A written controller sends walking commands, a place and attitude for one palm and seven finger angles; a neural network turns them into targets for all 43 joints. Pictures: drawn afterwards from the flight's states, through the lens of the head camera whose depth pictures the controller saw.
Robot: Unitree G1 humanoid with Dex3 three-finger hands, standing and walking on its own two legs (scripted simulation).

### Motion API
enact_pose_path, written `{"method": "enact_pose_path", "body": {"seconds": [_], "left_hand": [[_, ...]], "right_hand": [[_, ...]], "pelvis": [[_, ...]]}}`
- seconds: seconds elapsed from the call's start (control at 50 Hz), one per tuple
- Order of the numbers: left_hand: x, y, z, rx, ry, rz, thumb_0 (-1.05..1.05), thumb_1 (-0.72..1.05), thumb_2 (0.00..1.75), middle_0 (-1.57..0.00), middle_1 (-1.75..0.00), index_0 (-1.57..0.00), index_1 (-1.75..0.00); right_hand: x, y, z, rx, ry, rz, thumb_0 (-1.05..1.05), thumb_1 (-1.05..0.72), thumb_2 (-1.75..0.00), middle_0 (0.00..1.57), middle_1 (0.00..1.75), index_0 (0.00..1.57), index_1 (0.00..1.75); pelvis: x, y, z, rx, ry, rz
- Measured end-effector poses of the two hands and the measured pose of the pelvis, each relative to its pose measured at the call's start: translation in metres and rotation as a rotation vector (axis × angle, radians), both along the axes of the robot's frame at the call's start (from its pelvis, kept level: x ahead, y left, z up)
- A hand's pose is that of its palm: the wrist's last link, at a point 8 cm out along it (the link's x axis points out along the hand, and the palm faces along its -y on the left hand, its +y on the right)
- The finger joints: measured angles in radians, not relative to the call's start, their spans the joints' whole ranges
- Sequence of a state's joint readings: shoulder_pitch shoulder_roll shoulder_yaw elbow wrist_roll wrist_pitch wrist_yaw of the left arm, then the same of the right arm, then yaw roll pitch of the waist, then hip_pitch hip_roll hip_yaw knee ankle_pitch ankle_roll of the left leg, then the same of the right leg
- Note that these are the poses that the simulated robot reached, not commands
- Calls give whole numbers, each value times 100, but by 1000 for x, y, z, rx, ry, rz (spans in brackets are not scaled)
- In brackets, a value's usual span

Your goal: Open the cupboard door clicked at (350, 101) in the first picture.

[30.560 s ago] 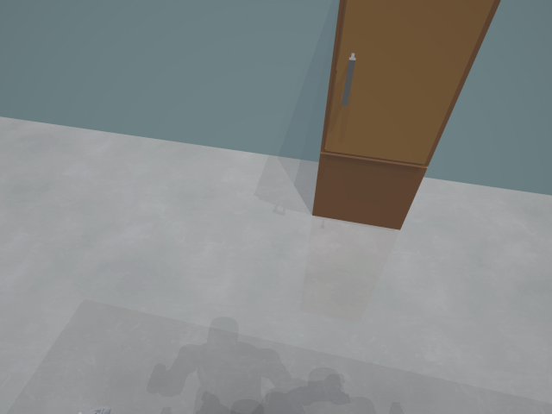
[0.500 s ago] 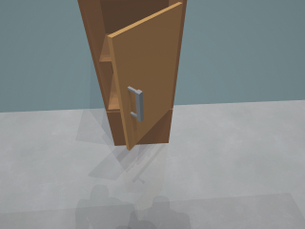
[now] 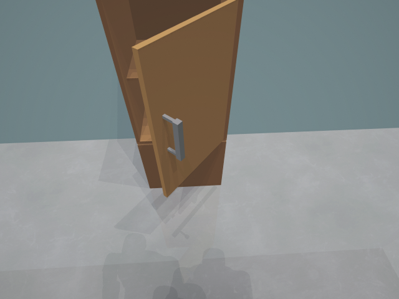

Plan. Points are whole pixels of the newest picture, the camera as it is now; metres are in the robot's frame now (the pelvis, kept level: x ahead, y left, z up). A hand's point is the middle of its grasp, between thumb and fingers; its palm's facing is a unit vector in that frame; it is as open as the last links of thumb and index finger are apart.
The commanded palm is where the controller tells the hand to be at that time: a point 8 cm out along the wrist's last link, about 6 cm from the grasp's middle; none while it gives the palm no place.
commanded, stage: look to check the result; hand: left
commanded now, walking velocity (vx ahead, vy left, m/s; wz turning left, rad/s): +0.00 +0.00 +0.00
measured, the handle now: (173, 138) +0.54 +0.11 -0.04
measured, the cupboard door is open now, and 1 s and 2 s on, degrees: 49 49 49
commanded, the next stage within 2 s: walk to a spot facing it in 0.16 s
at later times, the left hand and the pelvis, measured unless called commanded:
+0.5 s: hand out of the picture +0.00 +0.16 -0.18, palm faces +0.01 -0.98 -0.19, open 7.3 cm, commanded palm none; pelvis +0.01 -0.01 -0.01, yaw -4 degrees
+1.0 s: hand out of the picture +0.11 +0.14 -0.16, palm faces -0.27 -0.91 -0.32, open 7.3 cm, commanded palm none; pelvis -0.01 -0.05 -0.01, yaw -21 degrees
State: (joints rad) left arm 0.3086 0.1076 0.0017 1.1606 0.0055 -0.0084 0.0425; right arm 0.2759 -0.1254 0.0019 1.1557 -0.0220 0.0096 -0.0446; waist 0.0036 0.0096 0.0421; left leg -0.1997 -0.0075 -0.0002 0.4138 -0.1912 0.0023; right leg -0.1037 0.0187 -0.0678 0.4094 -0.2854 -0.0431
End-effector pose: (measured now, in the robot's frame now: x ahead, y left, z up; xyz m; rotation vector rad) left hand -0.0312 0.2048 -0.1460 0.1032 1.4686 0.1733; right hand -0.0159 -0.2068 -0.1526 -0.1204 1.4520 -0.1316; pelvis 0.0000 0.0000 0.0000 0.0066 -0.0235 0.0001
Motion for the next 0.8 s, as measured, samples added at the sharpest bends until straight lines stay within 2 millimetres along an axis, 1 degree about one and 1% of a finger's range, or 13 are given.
{"method": "enact_pose_path", "body": {"seconds": [0.18,0.36,0.46,0.52,0.6,0.68,0.74,0.8], "left_hand": [[8,-7,-1,-5,-6,-3,0,91,90,-20,-30,-20,-30],[16,-9,0,2,-10,-3,0,91,90,-20,-30,-20,-30],[21,-5,-2,8,9,-23,0,91,90,-20,-30,-20,-30],[28,2,-5,15,15,-46,0,91,90,-20,-30,-20,-30],[46,13,-8,29,-4,-85,0,91,90,-20,-30,-20,-30],[75,22,-6,55,-49,-143,0,91,90,-20,-30,-20,-30],[102,21,1,80,-95,-197,0,91,90,-20,-30,-20,-30],[129,13,10,104,-164,-251,0,91,90,-20,-30,-20,-30]], "right_hand": [[8,-8,1,-8,-2,0,0,-92,-90,20,30,20,29],[12,-12,0,-11,0,-7,0,-92,-90,20,30,20,29],[11,-19,-3,-28,-12,-59,0,-92,-90,20,30,20,29],[11,-24,-4,-47,-31,-97,0,-92,-90,20,30,20,29],[11,-32,-2,-75,-59,-136,0,-91,-90,20,30,20,29],[8,-41,-3,-94,-93,-165,0,-91,-90,20,30,20,29],[2,-50,-6,-91,-111,-178,0,-91,-90,20,30,20,30],[-4,-63,-13,-79,-117,-195,0,-91,-90,20,30,20,30]], "pelvis": [[6,-5,0,1,2,-1],[11,-10,0,3,2,-12],[10,-11,-4,-1,6,-55],[9,-11,-7,-3,10,-83],[7,-10,-10,0,16,-118],[2,-11,-13,17,26,-170],[-3,-16,-13,24,25,-208],[-6,-26,-15,22,26,-242]]}}
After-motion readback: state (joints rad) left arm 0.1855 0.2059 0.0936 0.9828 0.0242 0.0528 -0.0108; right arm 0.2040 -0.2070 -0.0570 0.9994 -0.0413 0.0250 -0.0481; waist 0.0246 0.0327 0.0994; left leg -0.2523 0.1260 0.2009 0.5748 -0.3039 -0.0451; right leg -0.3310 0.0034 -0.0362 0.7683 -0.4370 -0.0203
